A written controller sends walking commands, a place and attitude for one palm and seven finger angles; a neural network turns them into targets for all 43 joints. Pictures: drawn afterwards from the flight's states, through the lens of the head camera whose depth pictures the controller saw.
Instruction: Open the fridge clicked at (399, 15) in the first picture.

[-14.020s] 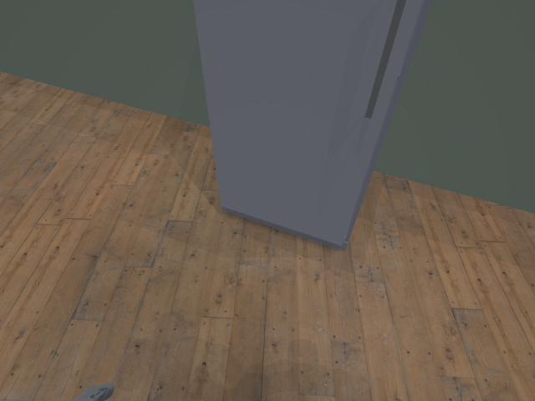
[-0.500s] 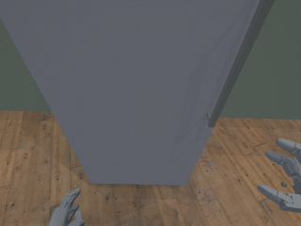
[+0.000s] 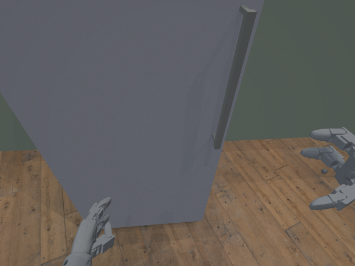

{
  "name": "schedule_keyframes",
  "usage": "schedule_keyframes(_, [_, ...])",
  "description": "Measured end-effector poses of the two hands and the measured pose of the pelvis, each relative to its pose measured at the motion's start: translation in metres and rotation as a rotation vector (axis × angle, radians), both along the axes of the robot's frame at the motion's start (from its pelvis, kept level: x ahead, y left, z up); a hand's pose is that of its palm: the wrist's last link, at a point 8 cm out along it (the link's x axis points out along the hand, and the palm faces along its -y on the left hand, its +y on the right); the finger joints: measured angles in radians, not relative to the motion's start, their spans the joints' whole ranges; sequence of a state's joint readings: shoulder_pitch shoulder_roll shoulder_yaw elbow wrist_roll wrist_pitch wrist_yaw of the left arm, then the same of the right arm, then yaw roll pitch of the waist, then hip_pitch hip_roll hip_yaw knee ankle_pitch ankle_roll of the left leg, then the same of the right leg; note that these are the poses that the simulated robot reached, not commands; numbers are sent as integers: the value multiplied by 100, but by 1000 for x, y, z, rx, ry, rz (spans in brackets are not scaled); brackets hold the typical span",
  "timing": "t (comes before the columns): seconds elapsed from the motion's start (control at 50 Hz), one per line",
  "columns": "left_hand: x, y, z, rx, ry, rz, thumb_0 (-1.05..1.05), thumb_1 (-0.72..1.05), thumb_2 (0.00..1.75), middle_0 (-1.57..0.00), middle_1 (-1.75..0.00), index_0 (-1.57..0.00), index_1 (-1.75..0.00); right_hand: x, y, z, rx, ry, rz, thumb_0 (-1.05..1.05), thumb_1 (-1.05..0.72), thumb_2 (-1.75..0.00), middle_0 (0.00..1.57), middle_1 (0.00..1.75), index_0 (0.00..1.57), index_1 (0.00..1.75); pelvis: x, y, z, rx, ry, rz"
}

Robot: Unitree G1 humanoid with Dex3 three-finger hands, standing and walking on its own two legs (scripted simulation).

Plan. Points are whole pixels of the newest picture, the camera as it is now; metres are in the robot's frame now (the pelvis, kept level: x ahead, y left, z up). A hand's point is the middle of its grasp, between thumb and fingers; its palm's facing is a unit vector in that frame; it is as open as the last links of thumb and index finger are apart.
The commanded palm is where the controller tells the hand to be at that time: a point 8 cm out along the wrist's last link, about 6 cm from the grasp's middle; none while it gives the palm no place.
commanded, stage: raise the hand to about handle height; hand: right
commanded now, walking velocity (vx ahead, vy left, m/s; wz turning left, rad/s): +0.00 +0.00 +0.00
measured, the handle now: (227, 92) +0.48 -0.12 +0.18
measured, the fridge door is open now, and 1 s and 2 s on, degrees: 0 0 0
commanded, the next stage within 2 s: move the hooked fingers beside the handle in 0.70 s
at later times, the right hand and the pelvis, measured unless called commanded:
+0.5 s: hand (315, 147) +0.28 -0.24 +0.20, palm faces -0.03 +0.99 -0.13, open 14.0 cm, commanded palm +0.25 -0.29 +0.21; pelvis +0.01 +0.03 +0.01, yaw +1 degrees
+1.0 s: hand (313, 140) +0.30 -0.25 +0.19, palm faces +0.05 +0.99 -0.10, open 14.0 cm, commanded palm +0.27 -0.28 +0.20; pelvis +0.02 +0.04 +0.00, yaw +1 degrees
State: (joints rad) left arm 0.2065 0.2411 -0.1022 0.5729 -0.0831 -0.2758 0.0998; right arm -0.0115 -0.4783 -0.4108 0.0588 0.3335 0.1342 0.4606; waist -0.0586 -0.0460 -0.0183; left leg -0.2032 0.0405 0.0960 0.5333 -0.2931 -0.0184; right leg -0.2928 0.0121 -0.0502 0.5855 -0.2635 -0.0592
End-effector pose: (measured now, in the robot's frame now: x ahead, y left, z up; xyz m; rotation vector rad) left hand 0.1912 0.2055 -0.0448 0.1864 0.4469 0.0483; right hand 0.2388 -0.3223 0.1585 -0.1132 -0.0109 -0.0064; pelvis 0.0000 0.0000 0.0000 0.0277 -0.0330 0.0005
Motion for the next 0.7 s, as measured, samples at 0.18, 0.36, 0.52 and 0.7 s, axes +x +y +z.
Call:
schedule_keyframes(0.18, [-14, 6, -7, 16, 69, -3, 1, 90, 90, -21, -30, -20, -30, 6, -5, 54, -51, -173, -10, -1, 50, -30, 31, 120, 31, 120, 2, 6, 5, -3, -23, -1])
schedule_keyframes(0.36, [-23, 38, -15, 9, 104, 55, 1, 91, 90, -20, -30, -20, -30, 29, -2, 42, -16, 23, 9, -1, 50, -30, 30, 120, 30, 120, 1, 14, 5, -11, -3, 2])
schedule_keyframes(0.52, [-21, 58, -7, 35, 81, 82, 2, 91, 90, -20, -30, -20, -30, 22, 27, 46, -14, -135, 32, -1, 50, -30, 31, 120, 31, 120, 10, 27, 5, -14, -12, 16])
schedule_keyframes(0.7, [-5, 66, -12, 5, 64, 76, 1, 91, 90, -20, -30, -20, -30, 31, 24, 42, -23, -3, -32, -1, 50, -30, 31, 120, 31, 120, 10, 36, 4, -17, -9, 3])
